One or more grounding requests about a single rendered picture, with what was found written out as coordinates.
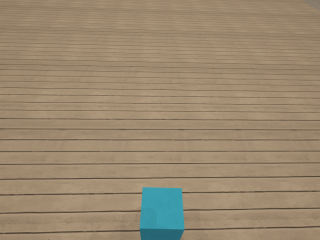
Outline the carton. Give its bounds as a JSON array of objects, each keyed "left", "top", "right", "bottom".
[{"left": 139, "top": 187, "right": 185, "bottom": 240}]

